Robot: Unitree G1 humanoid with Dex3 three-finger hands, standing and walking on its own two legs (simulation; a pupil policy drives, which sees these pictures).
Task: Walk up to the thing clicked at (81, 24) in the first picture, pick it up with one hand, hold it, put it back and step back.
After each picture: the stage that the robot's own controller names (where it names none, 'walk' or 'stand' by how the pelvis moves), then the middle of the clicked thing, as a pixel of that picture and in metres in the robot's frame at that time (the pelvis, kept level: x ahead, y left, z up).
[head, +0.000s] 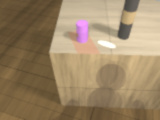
stand; (82, 31) +0.75 +0.03 -0.06
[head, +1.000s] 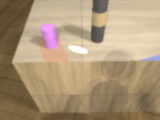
walk; (49, 36) +0.64 +0.22 -0.04
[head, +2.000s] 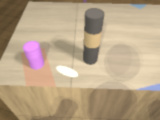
rise first; (34, 55) +0.50 +0.25 -0.02
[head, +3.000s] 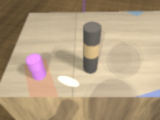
stand; (36, 67) +0.49 +0.24 -0.06
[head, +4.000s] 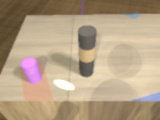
stand; (32, 70) +0.48 +0.26 -0.07
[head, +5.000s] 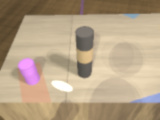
stand; (29, 72) +0.47 +0.27 -0.07
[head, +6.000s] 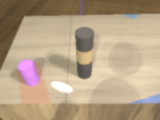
stand; (29, 73) +0.46 +0.27 -0.07
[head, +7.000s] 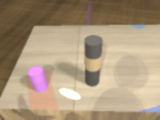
rise first; (38, 79) +0.45 +0.25 -0.06
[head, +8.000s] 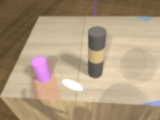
go down; (41, 69) +0.48 +0.24 -0.06
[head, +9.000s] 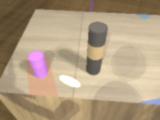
go down; (38, 64) +0.49 +0.23 -0.05
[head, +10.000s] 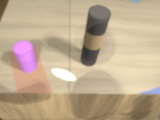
go down; (26, 57) +0.46 +0.22 -0.01
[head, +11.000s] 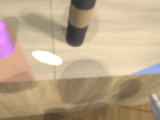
close in; out of the picture +0.48 +0.23 +0.02
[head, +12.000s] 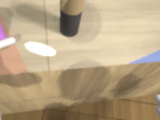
close; out of the picture +0.51 +0.23 +0.05
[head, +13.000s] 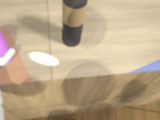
lift; out of the picture +0.46 +0.24 +0.04
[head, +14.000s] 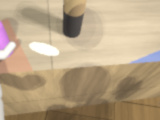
lift; out of the picture +0.48 +0.23 +0.05
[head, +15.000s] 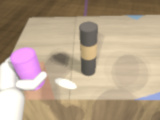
lift; (29, 70) +0.33 +0.18 +0.15
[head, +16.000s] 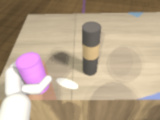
hold; (34, 74) +0.32 +0.17 +0.12
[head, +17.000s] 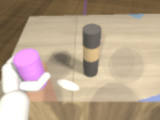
hold; (32, 70) +0.32 +0.17 +0.14
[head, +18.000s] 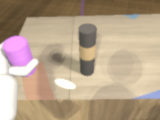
crouch; (21, 57) +0.37 +0.20 +0.16
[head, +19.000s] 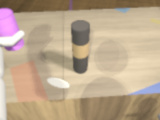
lower; (8, 30) +0.47 +0.22 +0.18
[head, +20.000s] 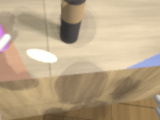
lower; out of the picture +0.50 +0.23 +0.05
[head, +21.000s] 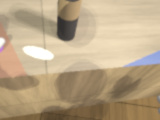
lower; out of the picture +0.49 +0.25 +0.04
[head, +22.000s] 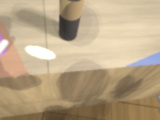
lower; out of the picture +0.49 +0.24 +0.04
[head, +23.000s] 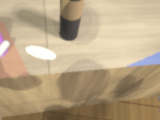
lower; out of the picture +0.48 +0.24 +0.04
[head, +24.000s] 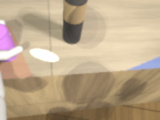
open; (2, 44) +0.48 +0.22 +0.03
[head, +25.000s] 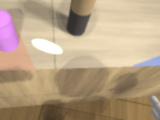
sink last; (3, 32) +0.48 +0.21 +0.03
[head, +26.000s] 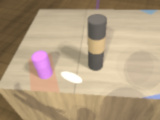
sink last; (42, 65) +0.47 +0.23 -0.01
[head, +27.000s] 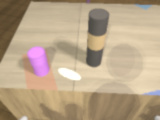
stand; (39, 62) +0.47 +0.21 -0.01
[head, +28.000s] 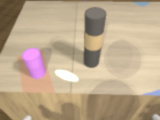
stand; (34, 64) +0.45 +0.22 +0.00
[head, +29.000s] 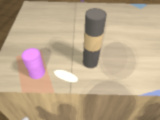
stand; (34, 64) +0.45 +0.21 +0.00
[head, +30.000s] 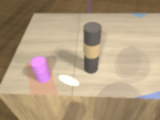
stand; (41, 70) +0.48 +0.22 -0.06
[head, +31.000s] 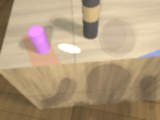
walk; (39, 40) +0.55 +0.20 -0.04
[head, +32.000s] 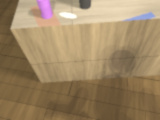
walk; (44, 7) +0.83 +0.24 -0.04
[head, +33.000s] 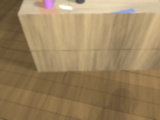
stand; out of the picture +1.07 +0.26 -0.05
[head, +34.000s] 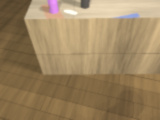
stand; (52, 4) +1.06 +0.24 -0.07
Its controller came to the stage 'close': yes
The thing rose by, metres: 0.23
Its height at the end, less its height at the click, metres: +0.00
